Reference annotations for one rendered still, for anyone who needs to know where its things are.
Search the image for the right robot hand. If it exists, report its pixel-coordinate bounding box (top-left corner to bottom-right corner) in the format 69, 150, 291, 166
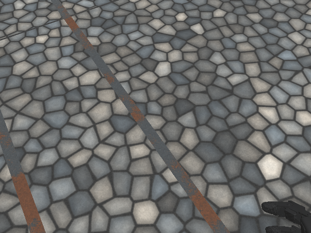
261, 200, 311, 233

